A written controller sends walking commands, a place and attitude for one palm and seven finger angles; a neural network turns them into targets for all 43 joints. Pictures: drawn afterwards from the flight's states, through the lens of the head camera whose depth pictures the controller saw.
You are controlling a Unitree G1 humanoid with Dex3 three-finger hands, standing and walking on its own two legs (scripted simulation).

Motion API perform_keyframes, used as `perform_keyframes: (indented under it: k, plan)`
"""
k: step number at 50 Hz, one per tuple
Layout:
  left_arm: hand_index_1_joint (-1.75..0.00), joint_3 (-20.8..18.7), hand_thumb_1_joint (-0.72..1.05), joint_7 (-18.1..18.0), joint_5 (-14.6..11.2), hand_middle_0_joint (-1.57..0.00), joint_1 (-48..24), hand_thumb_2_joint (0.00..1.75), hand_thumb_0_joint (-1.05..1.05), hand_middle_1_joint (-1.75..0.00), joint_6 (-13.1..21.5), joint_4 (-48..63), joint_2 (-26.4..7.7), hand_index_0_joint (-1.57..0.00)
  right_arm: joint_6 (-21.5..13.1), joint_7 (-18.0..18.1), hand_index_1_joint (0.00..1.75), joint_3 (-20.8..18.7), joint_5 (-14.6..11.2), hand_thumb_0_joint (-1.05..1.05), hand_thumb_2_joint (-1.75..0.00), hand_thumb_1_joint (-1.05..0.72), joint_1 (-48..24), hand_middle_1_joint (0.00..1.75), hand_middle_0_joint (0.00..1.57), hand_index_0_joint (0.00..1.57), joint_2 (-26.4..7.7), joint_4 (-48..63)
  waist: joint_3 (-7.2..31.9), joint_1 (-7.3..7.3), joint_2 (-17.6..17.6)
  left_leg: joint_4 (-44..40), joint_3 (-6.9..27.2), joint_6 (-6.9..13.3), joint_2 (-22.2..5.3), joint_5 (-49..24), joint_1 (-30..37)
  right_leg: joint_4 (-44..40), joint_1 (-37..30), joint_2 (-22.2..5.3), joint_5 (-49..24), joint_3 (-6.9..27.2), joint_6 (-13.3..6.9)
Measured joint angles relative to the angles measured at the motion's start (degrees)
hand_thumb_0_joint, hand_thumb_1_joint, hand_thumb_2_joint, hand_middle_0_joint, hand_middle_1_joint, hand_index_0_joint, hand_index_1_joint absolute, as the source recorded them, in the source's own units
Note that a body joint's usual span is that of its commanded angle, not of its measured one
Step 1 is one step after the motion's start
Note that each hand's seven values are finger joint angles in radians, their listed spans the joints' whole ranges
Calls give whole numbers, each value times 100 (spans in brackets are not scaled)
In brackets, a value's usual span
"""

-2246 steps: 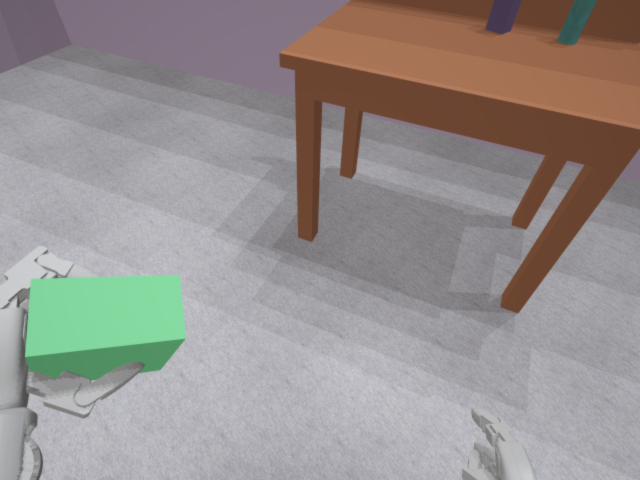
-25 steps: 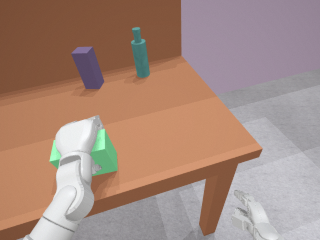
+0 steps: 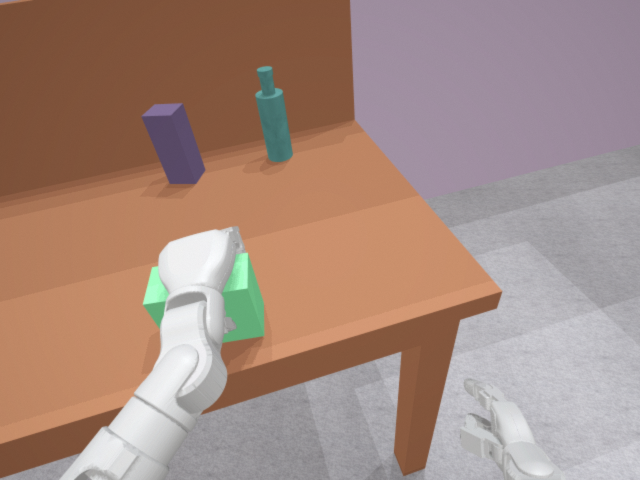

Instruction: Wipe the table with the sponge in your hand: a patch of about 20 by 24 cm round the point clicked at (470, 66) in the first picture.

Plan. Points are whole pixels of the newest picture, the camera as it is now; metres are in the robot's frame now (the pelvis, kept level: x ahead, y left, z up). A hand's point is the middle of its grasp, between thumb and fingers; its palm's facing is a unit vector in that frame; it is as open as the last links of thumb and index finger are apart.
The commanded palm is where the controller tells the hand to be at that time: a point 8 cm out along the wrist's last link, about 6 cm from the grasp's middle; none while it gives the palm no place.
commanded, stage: wipe forward along the third lane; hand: left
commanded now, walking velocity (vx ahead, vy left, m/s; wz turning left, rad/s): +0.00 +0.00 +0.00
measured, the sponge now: (214, 311) +0.31 +0.20 +0.06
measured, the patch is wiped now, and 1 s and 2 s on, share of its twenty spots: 0.65 0.90 1.00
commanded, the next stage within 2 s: wipe back along the third lane in 1.66 s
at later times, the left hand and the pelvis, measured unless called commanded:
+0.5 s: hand (227, 265) +0.35 +0.19 +0.11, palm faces +0.01 -0.06 -1.00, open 10.2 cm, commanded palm +0.34 +0.19 +0.14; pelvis -0.02 -0.01 +0.00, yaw -1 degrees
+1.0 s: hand (227, 234) +0.41 +0.21 +0.11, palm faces -0.04 -0.03 -1.00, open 10.3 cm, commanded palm +0.39 +0.22 +0.14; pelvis -0.02 -0.01 +0.00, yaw -1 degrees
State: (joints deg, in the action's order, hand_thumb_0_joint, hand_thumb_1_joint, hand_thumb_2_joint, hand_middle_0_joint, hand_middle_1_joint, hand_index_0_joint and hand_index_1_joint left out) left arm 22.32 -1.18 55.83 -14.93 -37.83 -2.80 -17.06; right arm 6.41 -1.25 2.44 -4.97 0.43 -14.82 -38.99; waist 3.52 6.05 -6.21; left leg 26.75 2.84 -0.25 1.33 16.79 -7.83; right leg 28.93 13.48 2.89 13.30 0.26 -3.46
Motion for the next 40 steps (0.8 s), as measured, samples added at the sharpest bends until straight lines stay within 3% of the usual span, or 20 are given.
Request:
perform_keyframes:
  k: [7, 14, 40]
  plan:
    - [-129, -37, -52, -4, -61, -65, -149, 105, 1, -138, 31, -323, 45, -74, 23, 59, 30, -10, 3, 1, -89, -91, -6, 30, 20, 20, -26, -78, 44, -60, 20, -3, -26, -26, -24, -37, -16, 23, 40, 26, -40, 20, -26]
    - [-127, -196, -54, 86, -99, -68, -761, 105, 1, -136, 68, -1097, 67, -76, 7, 274, 30, 39, -15, 1, -89, -91, 23, 30, 20, 20, -31, -143, -2, -140, 117, -13, -24, -50, -40, -128, -133, 10, 157, 40, -137, 12, -59]
    - [-126, -1038, -58, -151, -102, -72, -2494, 106, 3, -132, 1288, -3896, -248, -79, -162, 628, 30, -107, 37, 1, -89, -91, 930, 30, 20, 20, -157, -371, 168, -557, 214, 177, -72, -32, -90, -185, -953, 82, 946, 96, -301, 37, -86]
